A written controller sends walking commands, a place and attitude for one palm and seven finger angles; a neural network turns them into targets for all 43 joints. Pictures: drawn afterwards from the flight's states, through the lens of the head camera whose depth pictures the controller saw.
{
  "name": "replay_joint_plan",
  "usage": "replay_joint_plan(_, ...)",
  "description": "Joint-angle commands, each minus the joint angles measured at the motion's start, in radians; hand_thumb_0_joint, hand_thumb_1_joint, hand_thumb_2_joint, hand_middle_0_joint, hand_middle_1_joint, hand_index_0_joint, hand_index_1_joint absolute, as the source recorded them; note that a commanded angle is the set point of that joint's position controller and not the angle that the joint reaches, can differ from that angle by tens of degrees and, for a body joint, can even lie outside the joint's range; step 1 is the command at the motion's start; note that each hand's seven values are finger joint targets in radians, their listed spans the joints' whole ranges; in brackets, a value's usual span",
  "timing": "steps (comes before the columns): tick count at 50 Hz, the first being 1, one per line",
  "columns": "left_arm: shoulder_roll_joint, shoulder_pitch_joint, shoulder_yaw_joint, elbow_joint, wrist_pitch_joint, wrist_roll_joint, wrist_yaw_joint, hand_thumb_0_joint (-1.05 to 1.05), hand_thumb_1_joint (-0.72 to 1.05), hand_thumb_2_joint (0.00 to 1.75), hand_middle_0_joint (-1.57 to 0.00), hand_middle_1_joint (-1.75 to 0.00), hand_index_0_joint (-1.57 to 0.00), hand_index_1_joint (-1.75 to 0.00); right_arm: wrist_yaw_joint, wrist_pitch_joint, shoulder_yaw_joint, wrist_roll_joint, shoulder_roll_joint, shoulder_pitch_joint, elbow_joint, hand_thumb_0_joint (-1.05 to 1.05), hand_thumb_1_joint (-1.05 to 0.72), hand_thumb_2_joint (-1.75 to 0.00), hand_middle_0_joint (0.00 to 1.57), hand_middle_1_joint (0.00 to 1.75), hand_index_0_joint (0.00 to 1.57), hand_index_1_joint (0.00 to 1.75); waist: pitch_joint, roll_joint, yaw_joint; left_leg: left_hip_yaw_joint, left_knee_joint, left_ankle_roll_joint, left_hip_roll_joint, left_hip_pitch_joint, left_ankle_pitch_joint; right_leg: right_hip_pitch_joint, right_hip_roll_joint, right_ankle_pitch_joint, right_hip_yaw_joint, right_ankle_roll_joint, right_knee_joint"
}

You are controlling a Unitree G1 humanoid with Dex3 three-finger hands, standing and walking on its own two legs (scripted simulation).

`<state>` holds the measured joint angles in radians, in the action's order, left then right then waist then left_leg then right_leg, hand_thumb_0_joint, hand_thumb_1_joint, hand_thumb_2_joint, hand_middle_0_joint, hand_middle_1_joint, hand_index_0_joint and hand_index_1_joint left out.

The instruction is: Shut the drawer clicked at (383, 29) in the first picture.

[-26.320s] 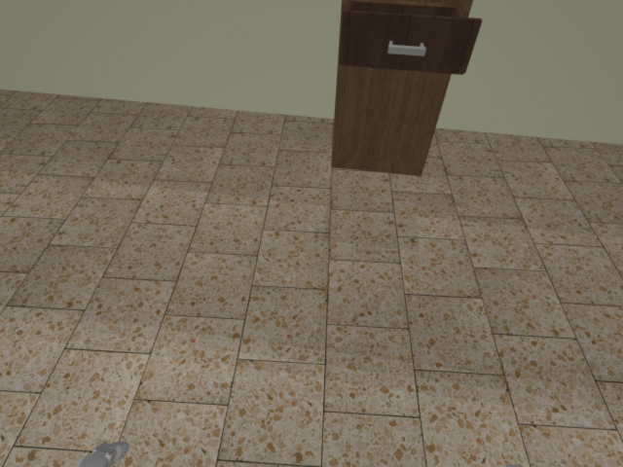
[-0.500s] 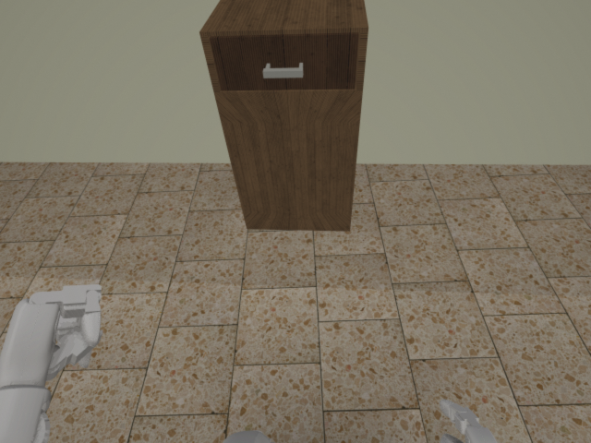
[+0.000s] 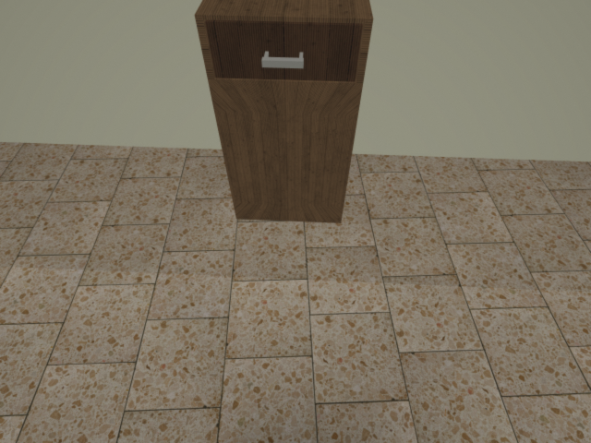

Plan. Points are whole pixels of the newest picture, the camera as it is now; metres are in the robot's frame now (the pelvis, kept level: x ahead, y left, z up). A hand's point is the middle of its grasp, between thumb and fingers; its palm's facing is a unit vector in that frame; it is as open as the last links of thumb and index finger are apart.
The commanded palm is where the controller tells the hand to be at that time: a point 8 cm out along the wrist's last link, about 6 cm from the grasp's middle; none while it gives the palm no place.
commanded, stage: let the arm hang, fingers relaxed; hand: left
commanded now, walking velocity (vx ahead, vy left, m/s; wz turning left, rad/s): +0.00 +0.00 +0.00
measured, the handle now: (283, 58) +1.04 +0.10 -0.01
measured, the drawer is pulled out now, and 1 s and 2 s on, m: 0.00 0.00 0.00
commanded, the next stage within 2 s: look to check the result in 0.52 s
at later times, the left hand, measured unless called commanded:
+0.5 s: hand out of the picture +0.03 +0.18 -0.17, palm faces +0.00 -0.98 -0.22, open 7.3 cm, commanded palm none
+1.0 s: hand out of the picture +0.01 +0.16 -0.17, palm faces +0.01 -0.98 -0.19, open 7.3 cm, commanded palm none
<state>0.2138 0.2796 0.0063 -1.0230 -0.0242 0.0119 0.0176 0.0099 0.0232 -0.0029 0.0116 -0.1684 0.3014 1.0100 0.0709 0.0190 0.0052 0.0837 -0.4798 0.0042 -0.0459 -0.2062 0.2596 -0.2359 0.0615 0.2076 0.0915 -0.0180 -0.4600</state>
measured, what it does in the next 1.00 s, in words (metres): stands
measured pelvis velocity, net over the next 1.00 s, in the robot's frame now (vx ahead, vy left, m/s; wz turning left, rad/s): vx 0.02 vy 0.00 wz -0.02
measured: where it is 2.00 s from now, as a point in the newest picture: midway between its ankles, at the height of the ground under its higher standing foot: outside the picture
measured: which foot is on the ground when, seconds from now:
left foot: down 0.00-1.00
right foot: down 0.00-1.00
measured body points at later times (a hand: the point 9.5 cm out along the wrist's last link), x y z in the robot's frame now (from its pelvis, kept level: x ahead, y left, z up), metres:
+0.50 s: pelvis +0.01 +0.01 +0.00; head +0.03 +0.00 +0.45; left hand +0.03 +0.24 -0.15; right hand -0.02 -0.20 -0.16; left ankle +0.00 +0.12 -0.74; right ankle +0.02 -0.13 -0.74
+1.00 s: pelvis +0.02 +0.00 +0.00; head +0.04 -0.01 +0.45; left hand +0.01 +0.22 -0.15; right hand -0.01 -0.21 -0.16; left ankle +0.00 +0.12 -0.74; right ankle +0.02 -0.13 -0.74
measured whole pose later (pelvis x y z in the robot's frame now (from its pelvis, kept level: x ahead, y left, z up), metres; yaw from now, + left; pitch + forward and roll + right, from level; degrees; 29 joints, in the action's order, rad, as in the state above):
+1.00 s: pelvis +0.02 +0.00 +0.00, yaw -1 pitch -1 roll +0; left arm 0.13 0.25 0.01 -1.16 0.00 0.01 0.04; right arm 0.03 0.00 0.01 0.01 -0.12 0.30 1.13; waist 0.07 0.02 -0.01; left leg 0.11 -0.40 0.01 -0.05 -0.13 0.25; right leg -0.18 0.05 0.20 0.07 -0.02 -0.40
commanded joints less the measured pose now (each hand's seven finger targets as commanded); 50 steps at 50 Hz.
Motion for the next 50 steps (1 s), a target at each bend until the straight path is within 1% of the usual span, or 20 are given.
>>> replay_joint_plan(1,0.085,0.004,0.019,0.017,0.026,-0.004,0.008,0.0,0.9,0.9,-0.2,-0.3,-0.2,-0.3,0.012,-0.023,0.027,0.002,-0.094,0.053,-0.013,0.0,-0.9,-0.9,0.2,0.3,0.2,0.3,-0.03,-0.008,-0.012,-0.073,0.141,-0.031,-0.075,-0.002,-0.103,0.038,0.045,-0.042,-0.059,0.036,0.092)
replay_joint_plan(3,0.077,0.003,0.019,-0.002,0.027,-0.003,0.011,0.0,0.9,0.9,-0.2,-0.3,-0.2,-0.3,0.013,-0.024,0.028,0.003,-0.085,0.063,0.008,0.0,-0.9,-0.9,0.2,0.3,0.2,0.3,-0.028,-0.034,-0.013,-0.071,0.147,-0.031,-0.074,0.008,-0.111,0.041,0.046,-0.047,-0.059,0.035,0.096)
replay_joint_plan(5,0.07,0.002,0.018,-0.016,0.027,-0.003,0.014,0.0,0.9,0.9,-0.2,-0.3,-0.2,-0.3,0.013,-0.022,0.027,0.003,-0.08,0.062,0.023,0.0,-0.9,-0.9,0.2,0.3,0.2,0.3,-0.012,-0.036,-0.012,-0.066,0.152,-0.029,-0.072,0.011,-0.101,0.031,0.047,-0.033,-0.057,0.033,0.101)
replay_joint_plan(7,0.06,-0.003,0.019,-0.027,0.027,-0.002,0.015,0.0,0.9,0.9,-0.2,-0.3,-0.2,-0.3,0.014,-0.024,0.026,0.005,-0.072,0.071,0.038,0.0,-0.9,-0.9,0.2,0.3,0.2,0.3,0.002,-0.021,-0.015,-0.064,0.162,-0.03,-0.071,0.009,-0.113,0.031,0.045,-0.043,-0.062,0.032,0.101)
replay_joint_plan(9,0.061,0.004,0.021,-0.034,0.028,-0.002,0.017,0.0,0.9,0.9,-0.2,-0.3,-0.2,-0.3,0.014,-0.026,0.026,0.004,-0.068,0.072,0.047,0.0,-0.9,-0.9,0.2,0.3,0.2,0.3,-0.005,0.009,-0.01,-0.065,0.164,-0.029,-0.069,0.011,-0.119,0.042,0.044,-0.045,-0.064,0.033,0.099)
replay_joint_plan(13,0.045,-0.002,0.023,-0.048,0.028,-0.002,0.018,0.0,0.9,0.9,-0.2,-0.3,-0.2,-0.3,0.017,-0.027,0.025,0.005,-0.055,0.078,0.063,0.0,-0.9,-0.9,0.2,0.3,0.2,0.3,0.019,-0.006,-0.012,-0.059,0.176,-0.027,-0.068,0.006,-0.094,0.035,0.042,-0.034,-0.065,0.032,0.108)
replay_joint_plan(14,0.045,-0.001,0.024,-0.051,0.028,-0.001,0.018,0.0,0.9,0.9,-0.2,-0.3,-0.2,-0.3,0.017,-0.027,0.026,0.004,-0.056,0.083,0.064,0.0,-0.9,-0.9,0.2,0.3,0.2,0.3,0.021,0.008,-0.012,-0.061,0.173,-0.028,-0.067,0.0,-0.097,0.038,0.039,-0.036,-0.067,0.033,0.107)
replay_joint_plan(16,0.041,-0.002,0.025,-0.056,0.029,-0.002,0.018,0.0,0.9,0.9,-0.2,-0.3,-0.2,-0.3,0.018,-0.03,0.026,0.005,-0.049,0.087,0.071,0.0,-0.9,-0.9,0.2,0.3,0.2,0.3,0.009,0.014,-0.012,-0.059,0.175,-0.029,-0.067,0.007,-0.115,0.051,0.042,-0.054,-0.067,0.032,0.104)
replay_joint_plan(18,0.039,0.005,0.025,-0.063,0.032,-0.002,0.019,0.0,0.9,0.9,-0.2,-0.3,-0.2,-0.3,0.02,-0.032,0.026,0.004,-0.048,0.088,0.075,0.0,-0.9,-0.9,0.2,0.3,0.2,0.3,-0.015,-0.004,-0.011,-0.053,0.165,-0.029,-0.068,0.031,-0.15,0.059,0.045,-0.088,-0.068,0.032,0.101)
replay_joint_plan(20,0.036,0.009,0.025,-0.066,0.034,-0.003,0.02,0.0,0.9,0.9,-0.2,-0.3,-0.2,-0.3,0.021,-0.032,0.028,0.003,-0.043,0.09,0.08,0.0,-0.9,-0.9,0.2,0.3,0.2,0.3,-0.018,-0.007,-0.012,-0.052,0.157,-0.029,-0.067,0.035,-0.158,0.061,0.046,-0.098,-0.068,0.034,0.105)
replay_joint_plan(26,0.03,0.009,0.025,-0.079,0.034,-0.002,0.022,0.0,0.9,0.9,-0.2,-0.3,-0.2,-0.3,0.021,-0.028,0.029,0.002,-0.032,0.101,0.096,0.0,-0.9,-0.9,0.2,0.3,0.2,0.3,0.019,-0.017,-0.016,-0.045,0.164,-0.025,-0.065,0.025,-0.126,0.047,0.045,-0.07,-0.068,0.034,0.12)
replay_joint_plan(27,0.026,0.014,0.023,-0.082,0.034,-0.003,0.022,0.0,0.9,0.9,-0.2,-0.3,-0.2,-0.3,0.022,-0.027,0.029,0.003,-0.032,0.098,0.096,0.0,-0.9,-0.9,0.2,0.3,0.2,0.3,0.021,-0.008,-0.015,-0.045,0.163,-0.025,-0.064,0.031,-0.116,0.039,0.043,-0.062,-0.074,0.035,0.124)
replay_joint_plan(31,0.027,0.019,0.023,-0.088,0.036,-0.003,0.023,0.0,0.9,0.9,-0.2,-0.3,-0.2,-0.3,0.022,-0.028,0.029,0.002,-0.031,0.107,0.102,0.0,-0.9,-0.9,0.2,0.3,0.2,0.3,-0.002,-0.005,-0.019,-0.043,0.161,-0.025,-0.067,0.041,-0.115,0.047,0.043,-0.06,-0.073,0.035,0.125)
replay_joint_plan(34,0.024,0.025,0.023,-0.092,0.038,-0.002,0.024,0.0,0.9,0.9,-0.2,-0.3,-0.2,-0.3,0.023,-0.028,0.031,-0.001,-0.031,0.106,0.103,0.0,-0.9,-0.9,0.2,0.3,0.2,0.3,0.007,-0.026,-0.017,-0.045,0.157,-0.025,-0.068,0.042,-0.128,0.043,0.042,-0.072,-0.073,0.036,0.124)
replay_joint_plan(37,0.015,0.033,0.022,-0.099,0.039,-0.003,0.024,0.0,0.9,0.9,-0.2,-0.3,-0.2,-0.3,0.025,-0.03,0.029,0.001,-0.028,0.103,0.107,0.0,-0.9,-0.9,0.2,0.3,0.2,0.3,0.003,0.002,-0.018,-0.043,0.157,-0.024,-0.065,0.05,-0.133,0.044,0.043,-0.077,-0.078,0.036,0.127)
replay_joint_plan(40,0.017,0.033,0.024,-0.1,0.04,-0.003,0.025,0.0,0.9,0.9,-0.2,-0.3,-0.2,-0.3,0.026,-0.031,0.03,0.0,-0.026,0.106,0.109,0.0,-0.9,-0.9,0.2,0.3,0.2,0.3,-0.009,-0.006,-0.02,-0.04,0.153,-0.023,-0.069,0.055,-0.155,0.054,0.044,-0.098,-0.069,0.035,0.12)
replay_joint_plan(41,0.015,0.03,0.023,-0.101,0.039,-0.003,0.025,0.0,0.9,0.9,-0.2,-0.3,-0.2,-0.3,0.026,-0.031,0.029,0.0,-0.027,0.105,0.112,0.0,-0.9,-0.9,0.2,0.3,0.2,0.3,0.006,-0.005,-0.019,-0.041,0.156,-0.022,-0.069,0.048,-0.15,0.049,0.043,-0.092,-0.069,0.035,0.121)
replay_joint_plan(42,0.014,0.036,0.023,-0.103,0.039,-0.003,0.024,0.0,0.9,0.9,-0.2,-0.3,-0.2,-0.3,0.026,-0.031,0.029,0.0,-0.026,0.104,0.112,0.0,-0.9,-0.9,0.2,0.3,0.2,0.3,-0.002,0.007,-0.017,-0.042,0.156,-0.023,-0.068,0.054,-0.15,0.05,0.045,-0.089,-0.071,0.035,0.123)
replay_joint_plan(45,0.011,0.039,0.022,-0.106,0.04,-0.002,0.025,0.0,0.9,0.9,-0.2,-0.3,-0.2,-0.3,0.027,-0.03,0.03,0.0,-0.024,0.101,0.112,0.0,-0.9,-0.9,0.2,0.3,0.2,0.3,0.01,-0.011,-0.019,-0.041,0.153,-0.023,-0.069,0.058,-0.154,0.043,0.044,-0.099,-0.069,0.036,0.125)
replay_joint_plan(50,0.012,0.037,0.023,-0.107,0.04,-0.002,0.025,0.0,0.9,0.9,-0.2,-0.3,-0.2,-0.3,0.028,-0.03,0.03,0.0,-0.024,0.102,0.114,0.0,-0.9,-0.9,0.2,0.3,0.2,0.3,0.011,0.001,-0.018,-0.038,0.156,-0.02,-0.069,0.052,-0.146,0.051,0.043,-0.094,-0.07,0.036,0.129)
